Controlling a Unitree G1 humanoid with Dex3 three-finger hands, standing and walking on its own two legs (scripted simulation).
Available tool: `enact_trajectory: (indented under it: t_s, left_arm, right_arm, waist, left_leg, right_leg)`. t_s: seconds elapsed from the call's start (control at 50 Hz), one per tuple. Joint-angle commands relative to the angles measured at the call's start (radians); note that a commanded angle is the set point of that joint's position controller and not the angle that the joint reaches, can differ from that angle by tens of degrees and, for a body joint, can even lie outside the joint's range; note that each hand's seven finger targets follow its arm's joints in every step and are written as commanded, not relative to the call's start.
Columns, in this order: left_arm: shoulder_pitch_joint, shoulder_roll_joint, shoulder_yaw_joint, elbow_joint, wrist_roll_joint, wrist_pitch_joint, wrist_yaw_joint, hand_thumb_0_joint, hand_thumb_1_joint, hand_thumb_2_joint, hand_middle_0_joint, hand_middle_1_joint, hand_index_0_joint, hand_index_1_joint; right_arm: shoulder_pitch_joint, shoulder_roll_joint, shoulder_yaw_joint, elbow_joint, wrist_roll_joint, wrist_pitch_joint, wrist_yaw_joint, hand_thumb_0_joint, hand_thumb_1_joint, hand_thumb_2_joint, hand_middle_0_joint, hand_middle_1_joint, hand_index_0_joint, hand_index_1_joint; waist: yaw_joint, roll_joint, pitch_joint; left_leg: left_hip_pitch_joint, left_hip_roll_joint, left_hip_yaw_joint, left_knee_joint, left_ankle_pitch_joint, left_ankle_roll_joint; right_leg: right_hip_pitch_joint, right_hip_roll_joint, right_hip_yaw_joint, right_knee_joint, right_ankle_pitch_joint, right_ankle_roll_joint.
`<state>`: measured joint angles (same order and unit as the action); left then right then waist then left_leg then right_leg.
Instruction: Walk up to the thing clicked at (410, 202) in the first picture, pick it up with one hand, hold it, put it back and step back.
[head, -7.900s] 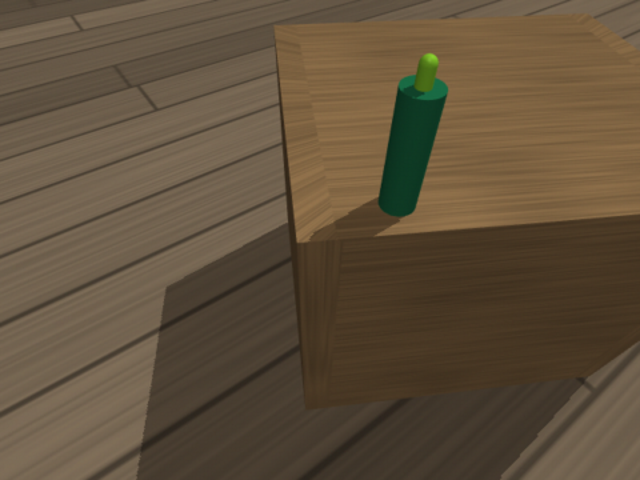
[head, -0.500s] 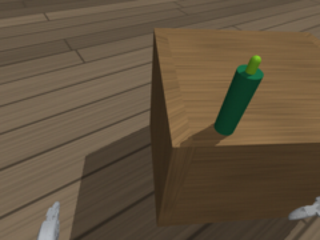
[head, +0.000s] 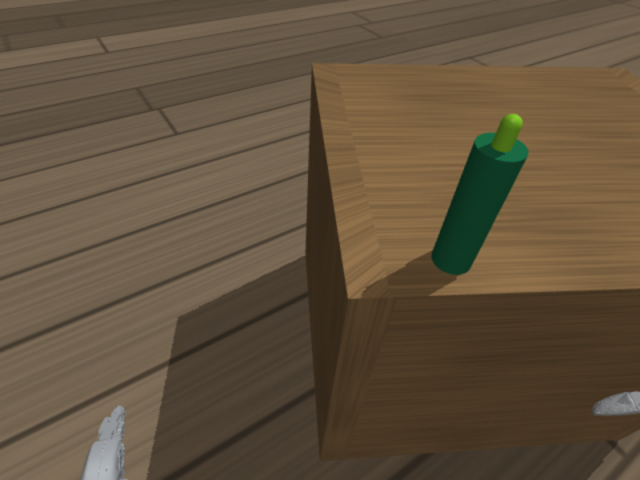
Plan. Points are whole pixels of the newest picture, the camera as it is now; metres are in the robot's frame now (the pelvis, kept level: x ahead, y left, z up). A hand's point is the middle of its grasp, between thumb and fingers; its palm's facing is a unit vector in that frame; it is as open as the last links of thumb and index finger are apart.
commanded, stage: go down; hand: right
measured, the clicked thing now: (477, 199) +0.42 -0.21 +0.14
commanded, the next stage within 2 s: none
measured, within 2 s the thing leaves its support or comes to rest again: neither
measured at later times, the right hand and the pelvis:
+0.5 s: hand out of the picture +0.28 -0.35 +0.19, palm faces +0.30 +0.91 -0.29, open 17.5 cm; pelvis +0.00 -0.01 +0.00, yaw +1 degrees
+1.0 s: hand out of the picture +0.31 -0.38 +0.21, palm faces +0.24 +0.96 -0.16, open 17.4 cm; pelvis +0.00 -0.01 +0.00, yaw +1 degrees
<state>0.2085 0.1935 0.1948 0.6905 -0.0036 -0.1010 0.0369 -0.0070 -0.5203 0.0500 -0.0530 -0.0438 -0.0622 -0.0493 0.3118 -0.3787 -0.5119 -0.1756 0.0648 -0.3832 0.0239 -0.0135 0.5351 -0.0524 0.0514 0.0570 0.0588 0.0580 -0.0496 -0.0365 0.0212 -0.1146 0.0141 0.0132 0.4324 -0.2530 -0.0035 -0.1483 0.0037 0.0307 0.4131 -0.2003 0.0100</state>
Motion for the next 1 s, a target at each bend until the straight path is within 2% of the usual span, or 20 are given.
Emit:
enact_trajectory:
  t_s: [0.0, 0.08, 0.16, 0.28, 0.34, 0.4, 0.46, 0.5, 0.54, 0.56, 0.58, 0.62, 0.64, 0.7, 0.74, 0.82, 0.86, 0.92, 0.94, 0.98]
  left_arm:
    - [-0.137, 0.111, -0.008, -0.085, -0.014, -0.048, 0.033, 0.0, -0.533, 0.032, -0.052, -0.042, -0.055, -0.038]
    - [-0.204, 0.112, -0.065, -0.136, -0.02, -0.058, 0.069, 0.0, -0.528, 0.027, -0.053, -0.043, -0.058, -0.036]
    - [-0.127, 0.186, -0.044, -0.152, -0.018, -0.068, 0.113, 0.0, -0.532, 0.031, -0.051, -0.043, -0.056, -0.037]
    - [-0.048, 0.096, -0.136, -0.054, -0.028, -0.077, 0.107, 0.0, -0.547, 0.043, -0.05, -0.042, -0.05, -0.041]
    - [-0.101, 0.159, -0.108, -0.083, -0.023, -0.089, 0.107, 0.0, -0.549, 0.045, -0.05, -0.045, -0.05, -0.044]
    - [-0.205, 0.202, -0.097, -0.168, -0.015, -0.113, 0.116, 0.0, -0.553, 0.05, -0.049, -0.046, -0.049, -0.046]
    - [-0.173, 0.263, -0.058, -0.248, -0.014, -0.134, 0.136, 0.0, -0.551, 0.052, -0.051, -0.048, -0.052, -0.047]
    - [-0.1, 0.196, -0.118, -0.224, -0.016, -0.135, 0.142, 0.0, -0.555, 0.057, -0.05, -0.051, -0.05, -0.051]
    - [-0.04, 0.182, -0.111, -0.13, -0.018, -0.12, 0.146, 0.0, -0.559, 0.058, -0.051, -0.048, -0.048, -0.05]
    - [-0.087, 0.231, -0.076, -0.19, -0.015, -0.129, 0.156, 0.0, -0.557, 0.057, -0.05, -0.048, -0.048, -0.049]
    - [-0.06, 0.22, -0.088, -0.171, -0.013, -0.129, 0.159, 0.0, -0.561, 0.058, -0.05, -0.045, -0.047, -0.049]
    - [0.005, 0.143, -0.155, -0.059, -0.016, -0.119, 0.15, 0.0, -0.567, 0.062, -0.05, -0.046, -0.045, -0.051]
    - [0.005, 0.146, -0.148, -0.046, -0.019, -0.125, 0.151, 0.0, -0.559, 0.057, -0.049, -0.047, -0.046, -0.05]
    - [-0.039, 0.125, -0.193, -0.058, -0.014, -0.134, 0.144, 0.0, -0.563, 0.057, -0.05, -0.047, -0.046, -0.051]
    - [-0.098, 0.121, -0.213, -0.078, -0.01, -0.147, 0.147, 0.0, -0.564, 0.058, -0.052, -0.048, -0.047, -0.053]
    - [-0.139, 0.303, -0.068, -0.143, 0.001, -0.179, 0.18, 0.0, -0.567, 0.059, -0.054, -0.05, -0.05, -0.054]
    - [-0.096, 0.256, -0.112, -0.099, -0.002, -0.18, 0.179, 0.0, -0.564, 0.058, -0.054, -0.053, -0.053, -0.055]
    - [-0.146, 0.196, -0.19, -0.197, -0.007, -0.188, 0.187, 0.0, -0.567, 0.062, -0.051, -0.049, -0.048, -0.053]
    - [-0.06, 0.165, -0.196, -0.098, -0.005, -0.175, 0.186, 0.0, -0.569, 0.064, -0.052, -0.049, -0.048, -0.054]
    - [-0.03, 0.181, -0.186, -0.113, -0.003, -0.177, 0.189, 0.0, -0.569, 0.063, -0.052, -0.049, -0.048, -0.054]
  right_arm:
    - [-0.284, -0.309, -0.144, -0.097, 0.05, -0.025, 0.026, 0.0, 0.559, -0.067, 0.024, 0.059, 0.04, 0.06]
    - [-0.428, -0.373, -0.133, 0.007, 0.071, 0.013, 0.108, 0.0, 0.523, -0.067, 0.031, 0.057, 0.043, 0.057]
    - [-0.553, -0.502, -0.185, 0.101, 0.101, 0.065, 0.182, 0.0, 0.5, -0.059, 0.038, 0.051, 0.046, 0.051]
    - [-0.55, -0.511, -0.198, 0.264, 0.174, 0.164, 0.296, 0.0, 0.519, -0.052, 0.041, 0.049, 0.049, 0.049]
    - [-0.562, -0.49, -0.172, 0.334, 0.199, 0.193, 0.342, 0.0, 0.552, -0.051, 0.035, 0.05, 0.045, 0.05]
    - [-0.651, -0.526, -0.186, 0.283, 0.19, 0.175, 0.356, 0.0, 0.579, -0.059, 0.027, 0.054, 0.041, 0.054]
    - [-0.761, -0.593, -0.212, 0.24, 0.182, 0.145, 0.349, 0.0, 0.548, -0.065, 0.03, 0.054, 0.042, 0.054]
    - [-0.765, -0.588, -0.206, 0.324, 0.182, 0.148, 0.35, 0.0, 0.527, -0.063, 0.033, 0.051, 0.043, 0.051]
    - [-0.771, -0.608, -0.215, 0.403, 0.188, 0.161, 0.361, 0.0, 0.523, -0.058, 0.039, 0.05, 0.047, 0.05]
    - [-0.856, -0.67, -0.25, 0.35, 0.191, 0.162, 0.366, 0.0, 0.546, -0.056, 0.036, 0.05, 0.046, 0.05]
    - [-0.861, -0.697, -0.257, 0.372, 0.184, 0.179, 0.373, 0.0, 0.53, -0.058, 0.038, 0.05, 0.047, 0.05]
    - [-0.837, -0.658, -0.208, 0.415, 0.183, 0.218, 0.4, 0.0, 0.502, -0.054, 0.045, 0.046, 0.05, 0.046]
    - [-0.836, -0.647, -0.187, 0.438, 0.186, 0.23, 0.418, 0.0, 0.529, -0.05, 0.044, 0.047, 0.05, 0.047]
    - [-0.863, -0.655, -0.155, 0.457, 0.179, 0.266, 0.458, 0.0, 0.527, -0.048, 0.045, 0.045, 0.05, 0.045]
    - [-0.906, -0.672, -0.17, 0.479, 0.193, 0.276, 0.477, 0.0, 0.528, -0.053, 0.044, 0.047, 0.05, 0.047]
    - [-1.009, -0.758, -0.235, 0.514, 0.214, 0.256, 0.492, 0.0, 0.502, -0.062, 0.044, 0.047, 0.05, 0.047]
    - [-0.995, -0.721, -0.203, 0.608, 0.215, 0.256, 0.5, 0.0, 0.487, -0.058, 0.047, 0.045, 0.05, 0.045]
    - [-1.005, -0.769, -0.226, 0.668, 0.206, 0.253, 0.504, 0.0, 0.513, -0.05, 0.048, 0.044, 0.053, 0.044]
    - [-0.974, -0.734, -0.189, 0.728, 0.197, 0.263, 0.515, 0.0, 0.515, -0.055, 0.045, 0.045, 0.051, 0.045]
    - [-1.006, -0.761, -0.195, 0.711, 0.2, 0.264, 0.527, 0.0, 0.538, -0.053, 0.044, 0.046, 0.051, 0.046]
  waist:
    - [0.017, -0.022, -0.064]
    - [0.034, -0.014, -0.144]
    - [0.03, -0.065, -0.22]
    - [0.002, -0.115, -0.128]
    - [0.016, -0.043, -0.11]
    - [0.002, -0.009, -0.174]
    - [0.016, 0.013, -0.314]
    - [0.023, 0.015, -0.276]
    - [0.028, -0.049, -0.215]
    - [0.027, -0.062, -0.273]
    - [0.027, -0.084, -0.261]
    - [0.025, -0.156, -0.142]
    - [0.033, -0.175, -0.131]
    - [0.037, -0.189, -0.17]
    - [0.037, -0.141, -0.184]
    - [0.052, -0.056, -0.3]
    - [0.044, -0.027, -0.266]
    - [0.018, -0.001, -0.258]
    - [0.022, -0.028, -0.241]
    - [0.03, -0.053, -0.258]
  left_leg:
    - [-0.088, -0.007, 0.01, -0.098, 0.084, -0.007]
    - [-0.064, -0.002, -0.001, -0.089, 0.131, -0.01]
    - [-0.034, -0.009, 0.023, -0.073, 0.184, -0.002]
    - [-0.062, -0.014, 0.032, -0.07, 0.175, 0.007]
    - [-0.076, -0.022, 0.034, -0.071, 0.163, 0.007]
    - [-0.061, -0.024, 0.029, -0.063, 0.147, 0.01]
    - [-0.022, -0.022, 0.025, -0.038, 0.241, 0.005]
    - [-0.032, -0.022, 0.025, -0.036, 0.255, 0.002]
    - [-0.066, -0.016, 0.022, -0.046, 0.206, 0.004]
    - [-0.055, -0.015, 0.022, -0.043, 0.208, 0.005]
    - [-0.061, -0.016, 0.021, -0.044, 0.211, 0.008]
    - [-0.102, -0.017, 0.021, -0.056, 0.155, 0.016]
    - [-0.115, -0.019, 0.019, -0.056, 0.137, 0.018]
    - [-0.111, -0.025, 0.021, -0.052, 0.164, 0.02]
    - [-0.107, -0.021, 0.015, -0.054, 0.17, 0.015]
    - [-0.108, -0.03, 0.023, -0.037, 0.172, 0.012]
    - [-0.117, -0.029, 0.025, -0.04, 0.124, 0.01]
    - [-0.103, -0.025, 0.021, -0.044, 0.105, 0.011]
    - [-0.115, -0.024, 0.019, -0.038, 0.109, 0.011]
    - [-0.12, -0.024, 0.018, -0.038, 0.109, 0.012]
  right_leg:
    - [0.008, 0.028, -0.036, -0.051, 0.044, -0.032]
    - [0.042, 0.024, -0.026, -0.041, 0.082, -0.031]
    - [0.094, 0.024, -0.015, -0.051, 0.131, -0.029]
    - [0.015, 0.017, -0.022, -0.062, 0.128, -0.021]
    - [-0.015, 0.003, -0.013, -0.057, 0.118, -0.027]
    - [0.009, -0.002, -0.007, -0.048, 0.115, -0.028]
    - [0.111, 0.0, -0.006, -0.02, 0.215, -0.029]
    - [0.097, 0.005, -0.008, -0.01, 0.227, -0.033]
    - [0.059, 0.011, -0.011, -0.022, 0.17, -0.031]
    - [0.076, 0.009, -0.011, -0.02, 0.172, -0.028]
    - [0.066, 0.011, -0.016, -0.021, 0.173, -0.027]
    - [0.007, 0.013, -0.022, -0.044, 0.112, -0.023]
    - [0.001, 0.009, -0.021, -0.05, 0.089, -0.021]
    - [-0.004, 0.004, -0.015, -0.041, 0.125, -0.019]
    - [-0.017, 0.009, -0.014, -0.023, 0.116, -0.028]
    - [0.041, -0.001, 0.0, -0.005, 0.119, -0.03]
    - [0.01, 0.004, 0.002, -0.003, 0.074, -0.035]
    - [-0.033, 0.003, -0.004, -0.001, 0.061, -0.038]
    - [-0.045, 0.006, -0.004, -0.005, 0.064, -0.036]
    - [-0.04, 0.005, -0.004, -0.008, 0.059, -0.034]
